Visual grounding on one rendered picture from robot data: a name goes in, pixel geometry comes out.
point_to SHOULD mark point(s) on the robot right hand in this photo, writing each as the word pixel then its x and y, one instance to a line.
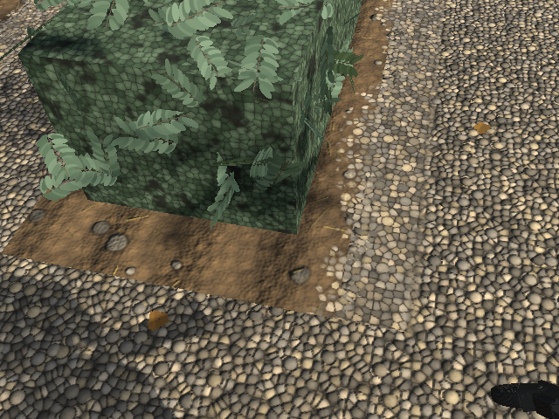
pixel 542 397

